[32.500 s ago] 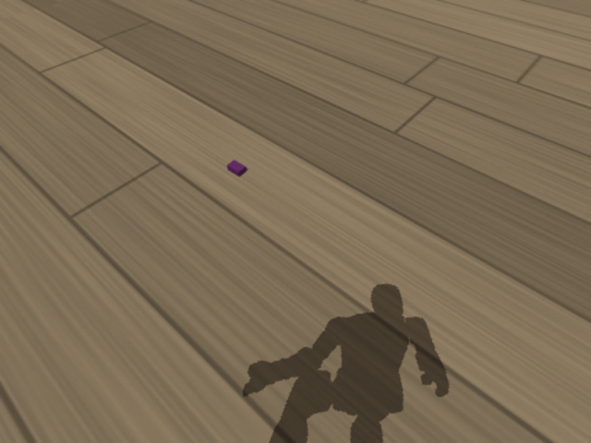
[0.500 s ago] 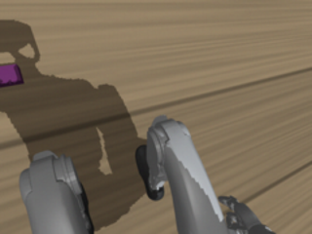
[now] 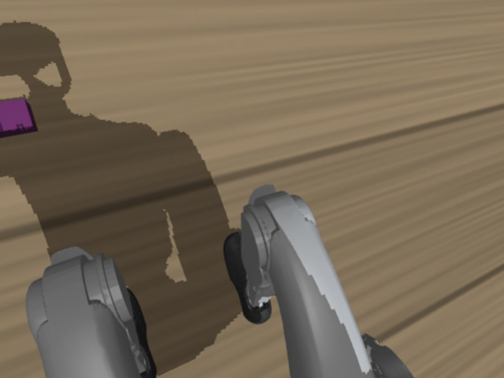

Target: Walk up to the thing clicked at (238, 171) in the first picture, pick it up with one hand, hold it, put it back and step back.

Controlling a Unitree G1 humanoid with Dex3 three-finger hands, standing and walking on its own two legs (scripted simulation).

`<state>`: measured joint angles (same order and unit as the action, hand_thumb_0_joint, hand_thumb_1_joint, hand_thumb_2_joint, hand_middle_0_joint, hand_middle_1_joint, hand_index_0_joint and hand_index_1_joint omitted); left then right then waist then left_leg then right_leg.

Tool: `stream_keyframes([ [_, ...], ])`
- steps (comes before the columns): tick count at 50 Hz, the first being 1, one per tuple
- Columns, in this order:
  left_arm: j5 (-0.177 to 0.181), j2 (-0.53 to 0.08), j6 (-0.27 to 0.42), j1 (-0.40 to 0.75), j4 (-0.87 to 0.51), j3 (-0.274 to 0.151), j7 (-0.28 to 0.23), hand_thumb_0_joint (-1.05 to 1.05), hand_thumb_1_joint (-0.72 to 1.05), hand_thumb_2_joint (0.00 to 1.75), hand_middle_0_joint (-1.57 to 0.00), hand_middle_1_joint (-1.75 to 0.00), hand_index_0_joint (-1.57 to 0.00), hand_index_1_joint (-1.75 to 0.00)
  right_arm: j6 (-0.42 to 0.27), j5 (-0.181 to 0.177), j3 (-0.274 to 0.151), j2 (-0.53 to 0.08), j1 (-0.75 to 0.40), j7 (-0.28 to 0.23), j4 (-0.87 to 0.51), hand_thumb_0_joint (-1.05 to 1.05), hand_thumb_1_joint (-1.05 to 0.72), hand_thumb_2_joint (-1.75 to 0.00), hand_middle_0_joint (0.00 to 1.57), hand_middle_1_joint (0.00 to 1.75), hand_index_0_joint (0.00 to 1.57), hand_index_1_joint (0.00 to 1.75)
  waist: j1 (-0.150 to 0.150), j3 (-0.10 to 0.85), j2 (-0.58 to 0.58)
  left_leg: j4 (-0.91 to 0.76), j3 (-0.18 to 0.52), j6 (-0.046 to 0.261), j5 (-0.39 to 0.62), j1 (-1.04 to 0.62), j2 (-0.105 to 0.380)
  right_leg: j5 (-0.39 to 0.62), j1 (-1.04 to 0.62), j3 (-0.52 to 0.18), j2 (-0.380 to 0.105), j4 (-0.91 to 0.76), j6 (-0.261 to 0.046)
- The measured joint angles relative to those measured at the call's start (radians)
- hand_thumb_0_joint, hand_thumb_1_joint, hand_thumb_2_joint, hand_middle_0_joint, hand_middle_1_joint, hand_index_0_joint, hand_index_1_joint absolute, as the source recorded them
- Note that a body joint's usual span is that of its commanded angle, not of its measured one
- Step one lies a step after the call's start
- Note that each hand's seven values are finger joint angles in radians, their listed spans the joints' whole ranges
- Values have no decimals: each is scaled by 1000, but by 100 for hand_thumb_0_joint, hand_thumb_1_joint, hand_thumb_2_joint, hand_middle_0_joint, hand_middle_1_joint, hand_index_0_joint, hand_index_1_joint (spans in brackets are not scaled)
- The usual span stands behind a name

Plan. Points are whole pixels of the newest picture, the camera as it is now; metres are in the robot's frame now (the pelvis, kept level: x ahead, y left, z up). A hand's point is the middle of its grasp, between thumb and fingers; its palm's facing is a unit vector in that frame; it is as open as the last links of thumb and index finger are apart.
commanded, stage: home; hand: left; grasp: from above
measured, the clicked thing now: (5, 119) +0.56 +0.27 -0.32
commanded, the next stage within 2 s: none
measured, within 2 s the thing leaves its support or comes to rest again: neither
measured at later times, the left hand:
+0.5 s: hand out of the picture +0.38 +0.28 +0.05, palm faces -0.18 -0.74 -0.65, open 7.5 cm
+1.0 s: hand out of the picture +0.28 +0.21 +0.24, palm faces +0.20 -0.95 -0.24, open 7.4 cm
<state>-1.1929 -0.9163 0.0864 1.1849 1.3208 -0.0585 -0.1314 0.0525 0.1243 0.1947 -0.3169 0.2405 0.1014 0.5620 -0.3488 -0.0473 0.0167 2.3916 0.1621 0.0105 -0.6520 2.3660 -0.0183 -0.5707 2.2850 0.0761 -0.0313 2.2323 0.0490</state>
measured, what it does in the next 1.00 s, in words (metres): rises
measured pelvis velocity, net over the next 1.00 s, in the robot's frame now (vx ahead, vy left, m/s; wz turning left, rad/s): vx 0.06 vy -0.01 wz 0.15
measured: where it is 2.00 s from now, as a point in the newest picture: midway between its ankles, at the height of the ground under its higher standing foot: (197, 323)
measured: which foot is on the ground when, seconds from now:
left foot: down 0.00-1.00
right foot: down 0.00-1.00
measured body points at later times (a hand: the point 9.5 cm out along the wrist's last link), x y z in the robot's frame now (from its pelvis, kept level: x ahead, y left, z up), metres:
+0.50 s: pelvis +0.02 +0.00 +0.15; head +0.19 +0.05 +0.56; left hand +0.39 +0.32 +0.09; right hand +0.21 -0.24 +0.04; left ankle +0.07 +0.12 -0.30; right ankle +0.13 -0.14 -0.30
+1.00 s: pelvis +0.06 -0.01 +0.33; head +0.14 +0.02 +0.77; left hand +0.27 +0.26 +0.26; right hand +0.24 -0.23 +0.24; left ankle +0.07 +0.12 -0.30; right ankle +0.13 -0.14 -0.30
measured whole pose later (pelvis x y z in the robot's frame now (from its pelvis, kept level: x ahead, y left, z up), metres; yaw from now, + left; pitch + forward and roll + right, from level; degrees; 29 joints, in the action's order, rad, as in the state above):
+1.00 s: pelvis +0.06 -0.01 +0.33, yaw +9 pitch +19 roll -3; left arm 0.05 -0.24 -0.37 -0.12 0.22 -0.08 -0.09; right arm -0.11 -0.03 0.04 -0.22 0.23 -0.13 0.57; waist -0.08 0.17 0.03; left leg 1.27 0.06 -0.02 -0.55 1.05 0.04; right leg -0.49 1.04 0.05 -0.03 1.21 0.02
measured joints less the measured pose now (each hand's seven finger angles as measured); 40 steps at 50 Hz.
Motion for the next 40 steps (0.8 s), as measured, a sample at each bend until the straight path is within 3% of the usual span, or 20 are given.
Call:
stream_keyframes([
  [4, 90, 59, -13, -94, -132, -37, 36, 0, 13, 86, -28, -58, -26, -59, 16, -17, -42, -3, 20, 5, -6, 0, -90, -89, 20, 30, 20, 30, 36, 28, 12, -28, -5, 0, -7, -21, -3, -12, -21, -2, -7, -24, 2],
  [10, 289, 188, -68, -287, -368, -62, 86, 0, 40, 90, -25, -49, -23, -50, 47, -64, -127, 2, 18, 10, 13, 1, -90, -89, 20, 30, 20, 30, 113, 119, 31, -123, -33, 4, -17, -99, -4, -32, -90, -18, -20, -98, 1],
  [16, 506, 290, -164, -485, -547, -28, 131, 0, 67, 90, -23, -39, -22, -39, 54, -101, -185, 12, -46, -9, 28, 1, -90, -89, 20, 30, 20, 30, 186, 204, 38, -263, -64, 8, -22, -245, 6, -37, -217, -38, -22, -218, 5],
  [21, 666, 375, -224, -620, -639, 6, 144, 0, 80, 90, -22, -34, -21, -34, 22, -121, -200, 28, -98, -34, 15, 1, -90, -89, 20, 30, 20, 30, 232, 239, 32, -388, -79, 2, -18, -398, 13, -34, -356, -44, -23, -328, 3],
  [28, 843, 488, -278, -772, -726, 12, 105, 1, 87, 90, -22, -31, -21, -31, -38, -139, -189, 60, -143, -76, -6, 1, -90, -89, 20, 30, 20, 30, 259, 261, 28, -556, -88, -10, -2, -611, 19, -24, -556, -41, -24, -477, -7],
  [35, 1024, 572, -344, -940, -838, -5, 70, 1, 89, 90, -21, -31, -21, -30, -82, -152, -173, 89, -142, -120, -8, 1, -90, -89, 20, 30, 20, 30, 262, 249, 23, -725, -95, -19, 21, -828, 32, -1, -762, -39, -15, -635, -17],
  [40, 1128, 618, -394, -1069, -933, -12, 53, 1, 90, 90, -21, -31, -20, -30, -110, -158, -165, 97, -108, -156, 3, 1, -90, -89, 20, 30, 20, 30, 263, 237, 15, -857, -100, -24, 46, -990, 41, 23, -919, -36, -8, -763, -23],
])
